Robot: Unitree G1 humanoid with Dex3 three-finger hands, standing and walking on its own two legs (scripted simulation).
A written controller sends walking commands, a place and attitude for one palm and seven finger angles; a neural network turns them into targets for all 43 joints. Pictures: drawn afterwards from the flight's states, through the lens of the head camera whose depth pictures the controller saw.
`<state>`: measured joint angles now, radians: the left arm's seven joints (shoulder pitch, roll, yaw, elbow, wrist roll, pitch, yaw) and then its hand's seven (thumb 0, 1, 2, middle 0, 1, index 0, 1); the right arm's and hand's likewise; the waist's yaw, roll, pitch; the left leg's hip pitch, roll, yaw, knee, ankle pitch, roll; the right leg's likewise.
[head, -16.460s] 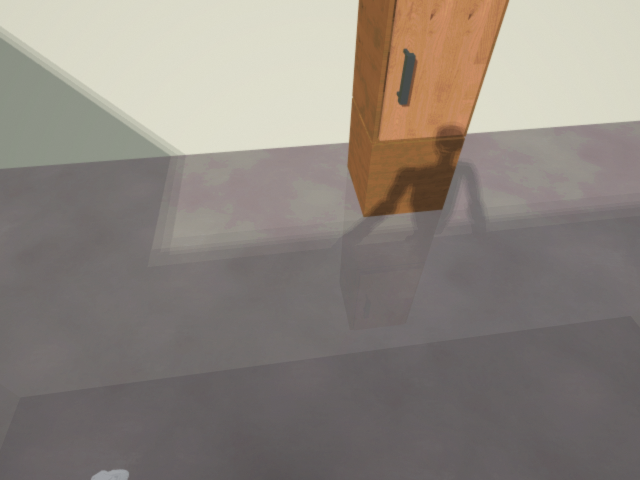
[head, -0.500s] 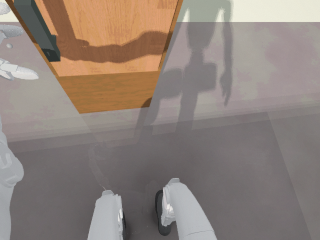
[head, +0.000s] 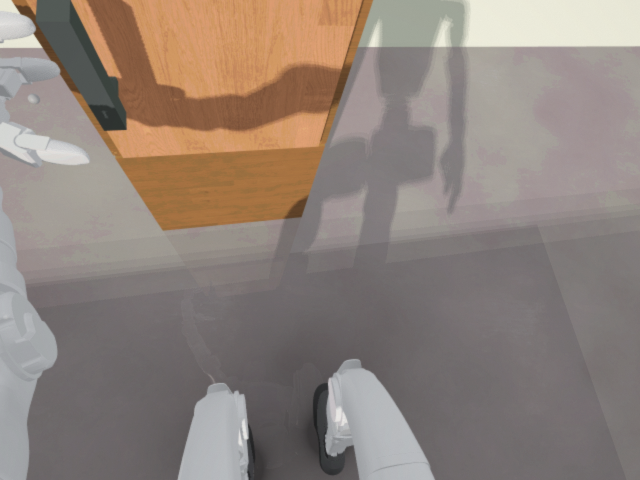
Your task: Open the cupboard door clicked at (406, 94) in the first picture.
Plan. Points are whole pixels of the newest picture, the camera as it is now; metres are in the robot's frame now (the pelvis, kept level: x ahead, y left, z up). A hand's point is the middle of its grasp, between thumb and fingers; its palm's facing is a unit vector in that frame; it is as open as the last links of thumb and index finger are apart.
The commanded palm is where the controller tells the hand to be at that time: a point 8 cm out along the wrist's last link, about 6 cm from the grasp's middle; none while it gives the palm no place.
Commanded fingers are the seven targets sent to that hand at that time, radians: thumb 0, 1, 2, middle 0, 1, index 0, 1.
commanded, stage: slide the fingers in behind the handle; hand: left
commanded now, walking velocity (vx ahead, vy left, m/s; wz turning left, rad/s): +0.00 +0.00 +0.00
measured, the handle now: (90, 58) +0.58 +0.21 +0.04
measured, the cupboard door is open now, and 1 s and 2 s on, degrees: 0 0 0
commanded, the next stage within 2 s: close the thumb around the handle in 1.58 s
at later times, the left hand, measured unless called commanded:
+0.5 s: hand (72, 97) +0.53 +0.23 +0.03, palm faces +0.07 -1.00 -0.02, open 13.9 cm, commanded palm +0.52 +0.25 +0.04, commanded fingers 0.00 -0.50 0.30 -0.30 -1.20 -0.30 -1.20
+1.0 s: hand (108, 98) +0.53 +0.19 +0.04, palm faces +0.05 -1.00 -0.02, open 14.0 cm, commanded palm +0.51 +0.22 +0.04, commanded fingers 0.00 -0.50 0.30 -0.30 -1.20 -0.30 -1.20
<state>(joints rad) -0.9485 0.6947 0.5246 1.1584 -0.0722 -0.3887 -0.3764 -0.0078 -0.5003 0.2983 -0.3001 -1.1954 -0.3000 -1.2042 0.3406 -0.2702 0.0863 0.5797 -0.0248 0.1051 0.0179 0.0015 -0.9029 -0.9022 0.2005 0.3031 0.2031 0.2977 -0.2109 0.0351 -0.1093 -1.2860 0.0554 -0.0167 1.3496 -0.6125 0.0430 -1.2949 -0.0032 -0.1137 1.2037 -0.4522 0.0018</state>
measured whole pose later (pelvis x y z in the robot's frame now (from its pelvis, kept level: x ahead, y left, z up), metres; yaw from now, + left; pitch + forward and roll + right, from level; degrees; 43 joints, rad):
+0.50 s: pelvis +0.00 +0.00 +0.00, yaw +0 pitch +31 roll -6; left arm -0.96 0.63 0.49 1.18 -0.05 -0.42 -0.29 -0.01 -0.50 0.30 -0.30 -1.20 -0.31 -1.22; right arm 0.34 -0.27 0.08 0.58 -0.03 0.09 0.02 0.00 -0.90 -0.90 0.20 0.30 0.20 0.30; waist -0.22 0.04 -0.12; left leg -1.28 0.05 -0.01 1.35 -0.61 0.04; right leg -1.30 0.00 -0.11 1.22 -0.45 0.00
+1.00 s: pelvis +0.00 -0.01 +0.00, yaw +1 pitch +30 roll -5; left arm -0.95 0.53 0.43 1.17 -0.05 -0.46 -0.21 -0.01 -0.50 0.30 -0.30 -1.20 -0.30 -1.20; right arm 0.34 -0.26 0.06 0.59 -0.04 0.09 0.03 0.00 -0.90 -0.90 0.20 0.30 0.20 0.30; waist -0.21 0.04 -0.13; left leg -1.25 0.05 0.00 1.33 -0.60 0.03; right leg -1.27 -0.01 -0.10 1.21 -0.46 -0.01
